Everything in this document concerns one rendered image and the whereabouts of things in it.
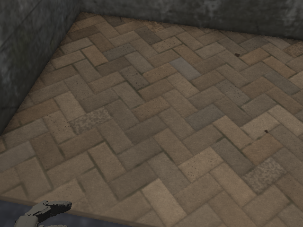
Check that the robot left hand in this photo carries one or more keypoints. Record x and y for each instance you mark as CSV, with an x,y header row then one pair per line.
x,y
42,211

